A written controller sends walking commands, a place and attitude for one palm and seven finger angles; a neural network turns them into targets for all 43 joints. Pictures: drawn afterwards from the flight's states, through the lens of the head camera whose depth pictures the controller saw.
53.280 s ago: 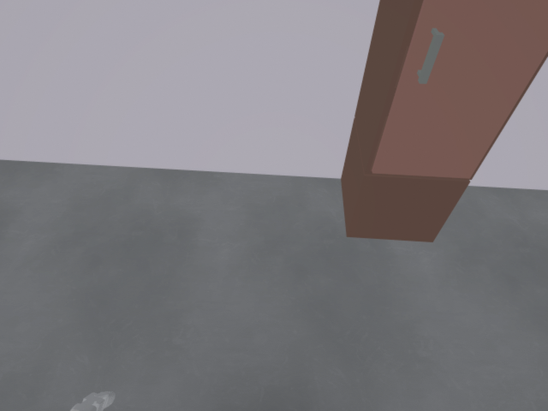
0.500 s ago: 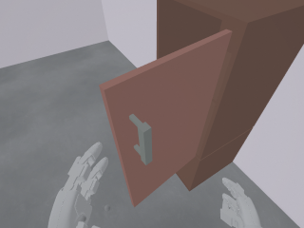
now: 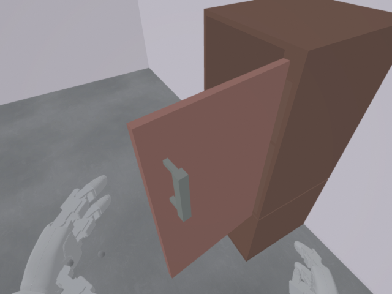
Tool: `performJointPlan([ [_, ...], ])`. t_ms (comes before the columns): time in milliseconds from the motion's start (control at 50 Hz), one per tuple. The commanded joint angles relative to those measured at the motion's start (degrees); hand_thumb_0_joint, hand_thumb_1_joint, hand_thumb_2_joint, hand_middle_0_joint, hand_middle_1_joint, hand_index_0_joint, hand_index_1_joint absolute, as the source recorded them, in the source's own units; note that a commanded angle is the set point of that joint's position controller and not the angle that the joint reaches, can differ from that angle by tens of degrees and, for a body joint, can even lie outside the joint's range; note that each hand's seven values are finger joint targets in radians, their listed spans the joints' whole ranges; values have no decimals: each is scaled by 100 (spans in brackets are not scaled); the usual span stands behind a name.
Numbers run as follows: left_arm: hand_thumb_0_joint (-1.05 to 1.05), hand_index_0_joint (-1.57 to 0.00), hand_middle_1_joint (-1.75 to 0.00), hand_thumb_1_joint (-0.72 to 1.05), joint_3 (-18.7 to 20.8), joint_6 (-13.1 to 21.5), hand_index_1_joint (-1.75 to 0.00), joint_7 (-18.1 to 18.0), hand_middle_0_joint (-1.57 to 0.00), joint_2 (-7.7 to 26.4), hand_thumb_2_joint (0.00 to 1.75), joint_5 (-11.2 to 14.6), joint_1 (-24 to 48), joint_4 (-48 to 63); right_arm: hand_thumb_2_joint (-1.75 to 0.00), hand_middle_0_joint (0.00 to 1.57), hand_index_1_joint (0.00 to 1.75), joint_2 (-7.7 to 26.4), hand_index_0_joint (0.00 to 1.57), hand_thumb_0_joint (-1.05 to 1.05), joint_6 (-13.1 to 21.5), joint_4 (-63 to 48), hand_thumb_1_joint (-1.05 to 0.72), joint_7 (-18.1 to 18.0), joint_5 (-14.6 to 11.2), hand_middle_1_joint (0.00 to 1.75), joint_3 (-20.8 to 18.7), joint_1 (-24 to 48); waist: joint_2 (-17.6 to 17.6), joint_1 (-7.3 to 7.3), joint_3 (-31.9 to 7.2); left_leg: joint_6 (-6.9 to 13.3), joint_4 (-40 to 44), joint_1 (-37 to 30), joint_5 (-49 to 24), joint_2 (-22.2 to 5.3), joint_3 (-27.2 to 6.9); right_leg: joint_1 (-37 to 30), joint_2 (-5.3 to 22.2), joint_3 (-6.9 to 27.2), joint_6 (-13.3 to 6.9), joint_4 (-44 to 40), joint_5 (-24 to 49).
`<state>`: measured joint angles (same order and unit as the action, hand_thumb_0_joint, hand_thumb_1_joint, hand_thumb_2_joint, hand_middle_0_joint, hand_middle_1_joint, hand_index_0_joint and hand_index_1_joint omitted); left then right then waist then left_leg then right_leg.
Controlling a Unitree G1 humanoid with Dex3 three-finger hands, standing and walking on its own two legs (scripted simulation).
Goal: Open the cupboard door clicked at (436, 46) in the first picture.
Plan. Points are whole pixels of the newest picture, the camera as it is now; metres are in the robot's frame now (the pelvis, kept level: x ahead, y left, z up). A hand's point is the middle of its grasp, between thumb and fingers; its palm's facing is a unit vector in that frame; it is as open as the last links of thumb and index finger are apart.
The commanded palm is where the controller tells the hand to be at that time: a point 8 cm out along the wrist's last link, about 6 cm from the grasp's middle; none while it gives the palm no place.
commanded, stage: draw the hand back to the body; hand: left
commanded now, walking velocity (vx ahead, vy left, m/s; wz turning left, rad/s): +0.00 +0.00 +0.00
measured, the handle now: (176, 190) +0.28 +0.06 +0.13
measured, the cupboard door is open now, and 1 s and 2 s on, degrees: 98 98 98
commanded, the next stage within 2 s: step back with the hand held close in 1.04 s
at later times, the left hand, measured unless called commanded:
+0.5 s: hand (43, 214) +0.19 +0.25 +0.17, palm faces +0.32 -0.86 -0.40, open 11.0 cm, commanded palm +0.14 +0.30 +0.19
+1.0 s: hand (22, 210) +0.19 +0.27 +0.18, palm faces +0.38 -0.83 -0.40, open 7.5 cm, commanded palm +0.14 +0.32 +0.20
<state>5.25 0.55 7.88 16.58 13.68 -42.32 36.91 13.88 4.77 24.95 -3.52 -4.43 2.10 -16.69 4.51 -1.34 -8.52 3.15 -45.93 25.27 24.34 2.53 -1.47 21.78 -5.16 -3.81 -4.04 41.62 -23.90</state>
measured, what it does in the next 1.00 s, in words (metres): stands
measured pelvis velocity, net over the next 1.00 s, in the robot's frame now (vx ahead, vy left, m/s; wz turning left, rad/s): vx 0.00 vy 0.02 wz -0.02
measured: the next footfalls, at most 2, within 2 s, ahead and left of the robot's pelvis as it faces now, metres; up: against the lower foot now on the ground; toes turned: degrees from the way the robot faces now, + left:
none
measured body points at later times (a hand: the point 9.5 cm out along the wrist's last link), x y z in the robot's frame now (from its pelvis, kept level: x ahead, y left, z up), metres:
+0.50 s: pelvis +0.01 +0.02 +0.03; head +0.00 +0.00 +0.48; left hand +0.17 +0.29 +0.19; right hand +0.20 -0.19 -0.05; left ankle -0.01 +0.08 -0.71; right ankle -0.02 -0.07 -0.71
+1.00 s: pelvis +0.00 +0.02 +0.03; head -0.01 +0.01 +0.48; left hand +0.16 +0.31 +0.20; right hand +0.18 -0.21 -0.05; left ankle -0.01 +0.08 -0.71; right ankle -0.02 -0.07 -0.71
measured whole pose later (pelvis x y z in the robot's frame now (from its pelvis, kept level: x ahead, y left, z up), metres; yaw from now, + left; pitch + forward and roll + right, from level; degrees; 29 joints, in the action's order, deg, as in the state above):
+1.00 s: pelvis +0.00 +0.02 +0.03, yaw -1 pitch -2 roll -1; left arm 18.1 3.2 -6.2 21.2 5.4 -30.7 26.0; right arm 13.5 2.4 34.7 -3.1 -1.5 1.5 -12.4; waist 3.3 -3.3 -0.3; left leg 4.5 -24.8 7.8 14.5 4.1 0.4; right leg 5.4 -3.4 -0.6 -2.2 22.0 -14.3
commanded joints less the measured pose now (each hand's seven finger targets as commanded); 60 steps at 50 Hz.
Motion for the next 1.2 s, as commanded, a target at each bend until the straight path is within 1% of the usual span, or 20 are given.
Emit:
performJointPlan([
  [0,0,-16,-30,-22,659,401,-30,-979,-16,736,42,-629,-85,1201,-90,20,30,289,20,0,331,-994,-90,-210,183,30,-217,833,-514,-164,569,-102,771,-348,-1196,-195,-194,65,607,958,222,-1542,1224],
  [20,0,-16,-30,-18,551,404,-30,-1051,-16,575,43,-693,-166,1057,-90,20,30,262,20,0,302,-921,-90,-214,201,30,-197,831,-446,-120,566,-86,795,-499,-1215,-196,-144,-10,631,983,229,-1579,1244],
  [80,0,-16,-30,-8,728,492,-30,-1245,-16,759,48,-807,33,996,-90,20,30,304,20,0,238,-798,-90,-245,246,30,-218,915,-461,-110,468,-45,967,-826,-1264,-202,-92,-190,650,965,247,-1772,1191],
  [180,0,-17,-30,9,822,595,-30,-1457,-17,852,55,-923,336,1013,-90,20,30,365,20,0,297,-599,-90,-247,280,30,-214,985,21,-118,250,-39,1403,-1367,-1538,-233,-168,-511,585,713,219,-1734,1407],
  [280,0,-18,-30,27,1062,598,-30,-1558,-18,980,63,-938,576,827,-90,20,30,431,20,0,295,-407,-90,-208,293,30,-214,1096,-221,-148,272,-103,1754,-1582,-2049,-317,-298,-833,513,565,221,-1693,1751],
  [340,0,-18,-30,37,1261,559,-30,-1574,-18,1056,68,-931,739,529,-90,20,30,454,20,0,237,-302,-90,-179,299,30,-217,1149,-314,-175,463,-177,1942,-1574,-2256,-352,-352,-969,485,518,211,-1717,1833],
  [420,0,-19,-30,51,1590,561,-30,-1569,-19,1223,74,-910,897,439,-90,20,30,475,20,0,187,-215,-90,-125,304,30,-245,1152,-163,-231,326,-294,2029,-1791,-3037,-412,-345,-1234,498,504,213,-1734,2205],
  [540,0,-19,-30,73,1850,567,-30,-1537,-19,1350,82,-878,1346,359,-90,20,30,540,20,0,103,-119,-90,-28,317,30,-272,1129,133,-210,365,-431,2191,-2016,-3547,-501,-405,-1330,469,466,222,-1862,2253],
  [560,0,-19,-30,76,1972,577,-30,-1551,-19,1444,84,-877,1428,356,-90,20,30,544,20,0,110,-102,-90,-16,321,30,-288,1132,41,-221,297,-448,2209,-2059,-3606,-516,-423,-1365,460,457,225,-1876,2262],
  [600,0,-20,-30,83,2159,565,-30,-1565,-20,1581,87,-860,1518,207,-90,20,30,564,20,0,91,-53,-90,-16,327,30,-298,1165,144,-244,301,-437,2247,-2070,-3527,-508,-378,-1422,459,464,216,-1944,2257],
  [640,0,-20,-30,90,2274,584,-30,-1567,-20,1629,90,-834,1645,126,-90,20,30,554,20,0,65,-22,-90,-5,318,30,-312,1137,55,-224,302,-455,2298,-2084,-3479,-512,-384,-1459,458,455,217,-1973,2247],
  [720,0,-20,-30,90,1939,572,-30,-1485,-20,1267,90,-815,1412,-66,-90,20,30,600,20,0,32,-29,-90,56,318,30,-339,1172,35,-198,428,-452,2393,-2119,-3329,-529,-405,-1414,456,439,238,-2050,2099],
  [860,0,-20,-30,90,2091,634,-30,-1528,-20,1499,90,-828,1561,104,-90,20,30,613,20,0,45,-41,-90,16,305,30,-346,1245,-143,-223,376,-349,2492,-1915,-2499,-447,-353,-1563,429,508,224,-2149,1932],
  [900,0,-20,-30,90,2181,652,-30,-1553,-20,1625,90,-845,1671,203,-90,20,30,626,20,0,68,-23,-90,-2,302,30,-337,1262,39,-234,362,-350,2516,-1862,-2347,-445,-363,-1620,430,531,208,-2163,1866],
  [1020,0,-20,-30,90,2038,677,-30,-1562,-20,1456,90,-847,1730,63,-90,20,30,594,20,0,133,43,-90,-5,296,30,-319,1288,177,-201,650,-300,2587,-1801,-1943,-400,-353,-1517,430,576,194,-2272,1636],
  [1100,0,-20,-30,90,1971,677,-30,-1536,-20,1385,90,-838,1702,-119,-90,20,30,605,20,0,128,52,-90,3,303,30,-341,1310,-197,-198,741,-219,2586,-1795,-1786,-384,-313,-1483,427,595,203,-2368,1529],
  [1120,0,-20,-30,90,1988,683,-30,-1529,-20,1379,90,-828,1692,-130,-90,20,30,602,20,0,126,58,-90,2,304,30,-343,1310,-121,-198,746,-199,2566,-1814,-1808,-366,-273,-1467,438,643,203,-2378,1575],
  [1140,0,-20,-30,90,2050,706,-30,-1554,-20,1533,90,-839,2240,-94,-90,20,30,614,20,0,122,112,-90,-9,309,30,-337,1314,-163,-151,651,-174,2551,-1827,-1792,-342,-270,-1484,455,658,205,-2387,1604],
  [1160,0,-20,-30,90,2963,987,-30,-1595,-20,2409,90,-903,2969,235,-90,20,30,689,20,0,85,-33,-90,-11,224,30,-399,1215,-162,-13,1075,49,2405,-1486,-1340,-460,-431,-1084,713,1459,242,-2678,1842],
  [1180,0,-20,-30,90,2637,1037,-30,-1540,-20,1939,90,-887,2414,-375,-90,20,30,615,20,0,46,131,-90,-18,278,30,-414,1192,-522,28,1038,72,2182,-1640,-1377,-407,-429,-954,897,1615,241,-2803,1949],
])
